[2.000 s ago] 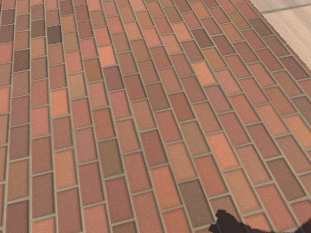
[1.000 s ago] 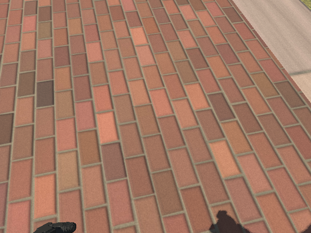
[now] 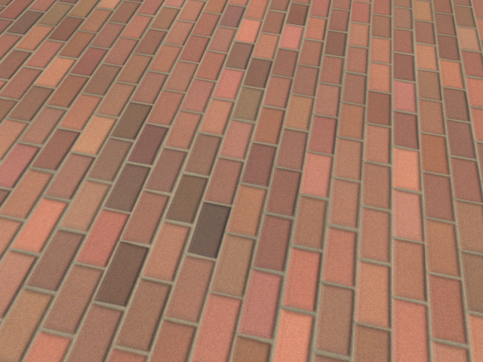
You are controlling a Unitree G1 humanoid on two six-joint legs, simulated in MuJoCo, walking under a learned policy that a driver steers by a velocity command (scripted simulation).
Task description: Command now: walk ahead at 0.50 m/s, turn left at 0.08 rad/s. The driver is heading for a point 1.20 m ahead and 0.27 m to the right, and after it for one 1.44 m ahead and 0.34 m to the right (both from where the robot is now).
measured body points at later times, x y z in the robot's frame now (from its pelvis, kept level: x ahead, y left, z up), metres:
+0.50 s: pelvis +0.29 -0.04 +0.00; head +0.32 -0.04 +0.45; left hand +0.30 +0.23 -0.13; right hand +0.47 -0.30 -0.10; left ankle +0.47 +0.14 -0.69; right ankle +0.23 -0.14 -0.74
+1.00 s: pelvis +0.58 +0.02 +0.00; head +0.59 +0.03 +0.45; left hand +0.74 +0.28 -0.11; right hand +0.59 -0.26 -0.12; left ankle +0.53 +0.11 -0.74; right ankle +0.74 -0.17 -0.67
